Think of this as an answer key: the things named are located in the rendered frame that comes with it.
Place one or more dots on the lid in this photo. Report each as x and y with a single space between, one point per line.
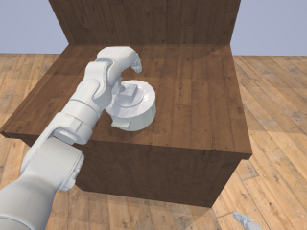
142 102

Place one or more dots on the robot left hand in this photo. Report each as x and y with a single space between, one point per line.
126 57

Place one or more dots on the robot left forearm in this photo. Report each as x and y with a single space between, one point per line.
75 122

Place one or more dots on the pot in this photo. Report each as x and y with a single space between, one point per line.
135 123

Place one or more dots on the knob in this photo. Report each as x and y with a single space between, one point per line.
130 91

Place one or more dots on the table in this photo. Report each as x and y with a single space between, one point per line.
199 133

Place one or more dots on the robot left upper arm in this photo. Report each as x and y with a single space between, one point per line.
26 203

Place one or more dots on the robot right hand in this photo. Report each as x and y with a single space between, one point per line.
246 221

